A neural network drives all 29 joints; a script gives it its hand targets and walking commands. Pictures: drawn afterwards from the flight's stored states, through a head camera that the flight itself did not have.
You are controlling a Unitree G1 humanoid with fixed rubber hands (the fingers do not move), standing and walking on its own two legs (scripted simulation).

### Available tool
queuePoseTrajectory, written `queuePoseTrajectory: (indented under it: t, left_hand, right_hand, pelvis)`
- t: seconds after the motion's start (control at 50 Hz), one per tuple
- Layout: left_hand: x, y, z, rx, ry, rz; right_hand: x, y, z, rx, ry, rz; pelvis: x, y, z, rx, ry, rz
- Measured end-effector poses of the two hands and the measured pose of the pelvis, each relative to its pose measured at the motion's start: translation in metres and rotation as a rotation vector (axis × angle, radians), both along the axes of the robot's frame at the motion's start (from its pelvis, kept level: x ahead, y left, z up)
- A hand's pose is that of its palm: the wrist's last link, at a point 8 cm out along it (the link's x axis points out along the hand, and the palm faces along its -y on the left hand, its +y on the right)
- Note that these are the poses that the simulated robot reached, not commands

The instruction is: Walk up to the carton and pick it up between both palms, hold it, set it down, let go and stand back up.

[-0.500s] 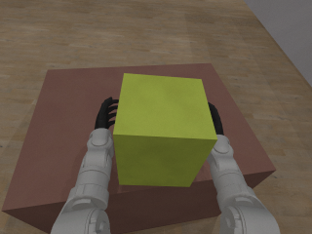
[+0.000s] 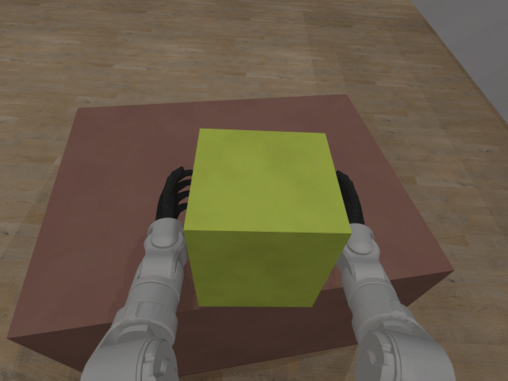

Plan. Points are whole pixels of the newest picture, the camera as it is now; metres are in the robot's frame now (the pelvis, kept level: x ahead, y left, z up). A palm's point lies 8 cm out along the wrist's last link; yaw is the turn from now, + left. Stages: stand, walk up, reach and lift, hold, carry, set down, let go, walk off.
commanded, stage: set down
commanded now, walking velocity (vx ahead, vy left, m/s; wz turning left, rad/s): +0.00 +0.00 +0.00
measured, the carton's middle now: (259, 223) +0.39 -0.01 +0.02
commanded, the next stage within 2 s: none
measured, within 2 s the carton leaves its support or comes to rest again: rests again in 0.12 s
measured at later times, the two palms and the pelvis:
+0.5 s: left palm (173, 221) +0.38 +0.14 +0.03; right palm (348, 223) +0.38 -0.16 +0.03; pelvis +0.00 +0.00 +0.00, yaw +0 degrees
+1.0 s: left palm (170, 202) +0.40 +0.15 +0.05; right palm (352, 208) +0.40 -0.17 +0.05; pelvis -0.01 +0.00 -0.01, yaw -3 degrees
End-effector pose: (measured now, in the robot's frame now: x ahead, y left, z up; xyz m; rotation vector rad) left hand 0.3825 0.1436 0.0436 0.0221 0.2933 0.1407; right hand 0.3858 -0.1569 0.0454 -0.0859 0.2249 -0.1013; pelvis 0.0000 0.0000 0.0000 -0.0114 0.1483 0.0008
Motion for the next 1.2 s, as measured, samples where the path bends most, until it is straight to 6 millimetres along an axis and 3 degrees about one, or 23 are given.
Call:
queuePoseTrajectory:
  t: [0.22,0.68,0.86,1.02,1.2]
  left_hand:
    - [0.001,-0.003,-0.014,0.003,0.006,-0.003]
    - [-0.001,-0.003,-0.016,0.014,-0.019,-0.003]
    - [0.009,-0.003,-0.012,0.009,-0.011,0.007]
    - [0.022,0.004,0.010,-0.016,-0.029,0.005]
    - [0.018,0.028,0.036,-0.010,-0.026,0.022]
  right_hand:
    - [0.000,-0.003,-0.013,-0.002,0.006,-0.001]
    - [-0.001,-0.004,-0.015,-0.001,-0.015,0.003]
    - [0.007,-0.005,-0.012,0.040,0.044,0.008]
    - [0.021,-0.010,0.007,0.060,0.057,0.014]
    - [0.027,-0.040,0.045,0.070,0.030,-0.025]
  pelvis:
    - [0.002,0.000,-0.001,-0.001,0.031,-0.004]
    - [-0.004,0.000,-0.002,0.002,0.038,-0.021]
    - [-0.011,0.001,-0.007,-0.001,0.079,-0.047]
    - [-0.014,0.003,-0.014,-0.012,0.119,-0.051]
    - [-0.019,0.000,-0.014,-0.018,0.087,-0.033]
